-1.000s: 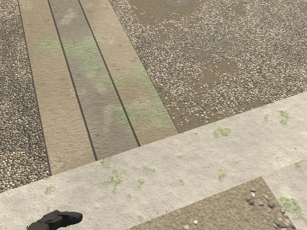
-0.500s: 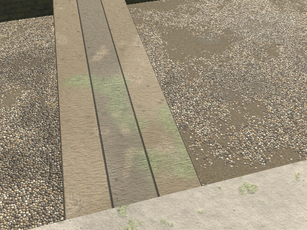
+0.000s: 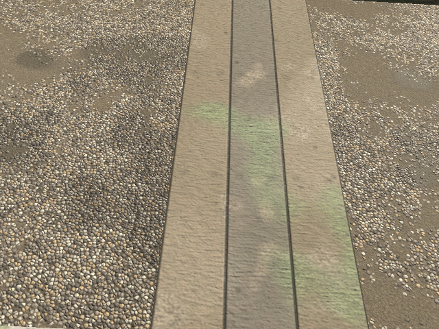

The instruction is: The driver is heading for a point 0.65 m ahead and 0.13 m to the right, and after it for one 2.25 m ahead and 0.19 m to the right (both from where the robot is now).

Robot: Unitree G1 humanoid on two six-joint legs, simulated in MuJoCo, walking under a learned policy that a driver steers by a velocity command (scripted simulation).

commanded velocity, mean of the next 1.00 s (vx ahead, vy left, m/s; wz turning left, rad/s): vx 0.49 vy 0.00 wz -0.18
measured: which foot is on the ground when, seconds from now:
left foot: down 0.00-0.26, up 0.28-0.72, down 0.74-1.00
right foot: up 0.00-0.24, down 0.26-0.76, up 0.78-1.00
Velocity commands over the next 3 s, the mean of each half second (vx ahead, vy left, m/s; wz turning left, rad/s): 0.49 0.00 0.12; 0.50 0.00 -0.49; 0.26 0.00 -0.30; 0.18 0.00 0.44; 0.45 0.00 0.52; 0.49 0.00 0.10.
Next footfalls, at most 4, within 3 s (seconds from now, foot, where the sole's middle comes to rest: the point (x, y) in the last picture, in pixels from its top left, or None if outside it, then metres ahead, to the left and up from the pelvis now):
0.26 right None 0.32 -0.08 -0.78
0.74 left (186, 314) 0.52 0.10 -0.78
1.28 right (278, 261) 0.70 -0.20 -0.78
1.90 left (226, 272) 0.66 -0.02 -0.78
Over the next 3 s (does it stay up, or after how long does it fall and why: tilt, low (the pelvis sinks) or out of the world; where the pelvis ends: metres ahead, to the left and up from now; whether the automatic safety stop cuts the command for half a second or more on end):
stays up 1.13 -0.09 0.01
